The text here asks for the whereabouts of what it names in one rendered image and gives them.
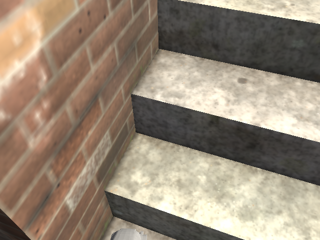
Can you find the left robot thigh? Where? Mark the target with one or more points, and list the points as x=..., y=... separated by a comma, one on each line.
x=129, y=234

